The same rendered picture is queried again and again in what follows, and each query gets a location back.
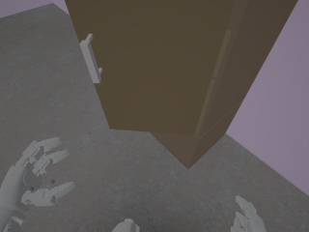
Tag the right robot hand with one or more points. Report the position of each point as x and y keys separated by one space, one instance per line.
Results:
x=254 y=223

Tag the robot left forearm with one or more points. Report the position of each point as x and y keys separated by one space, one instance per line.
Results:
x=11 y=219

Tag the handle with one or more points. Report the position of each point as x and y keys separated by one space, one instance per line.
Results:
x=90 y=59

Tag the left robot hand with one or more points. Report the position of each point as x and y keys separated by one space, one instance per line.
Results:
x=14 y=191

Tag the cupboard door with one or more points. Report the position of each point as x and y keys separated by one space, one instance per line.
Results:
x=157 y=58

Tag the left robot thigh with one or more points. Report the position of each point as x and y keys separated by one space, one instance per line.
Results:
x=127 y=226

